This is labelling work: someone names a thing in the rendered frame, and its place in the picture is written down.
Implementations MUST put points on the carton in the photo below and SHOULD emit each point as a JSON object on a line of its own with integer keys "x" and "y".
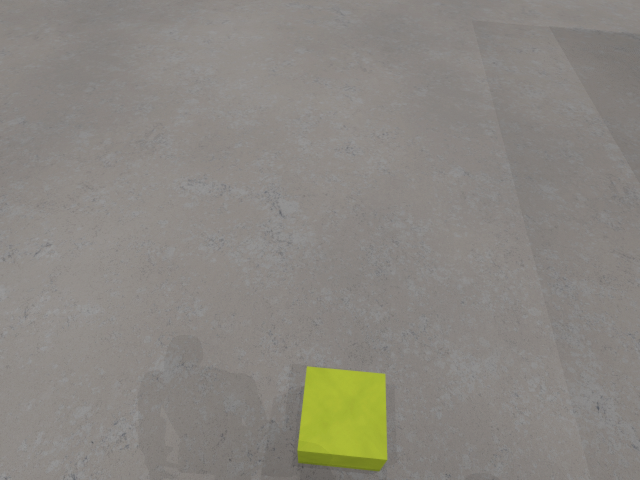
{"x": 343, "y": 420}

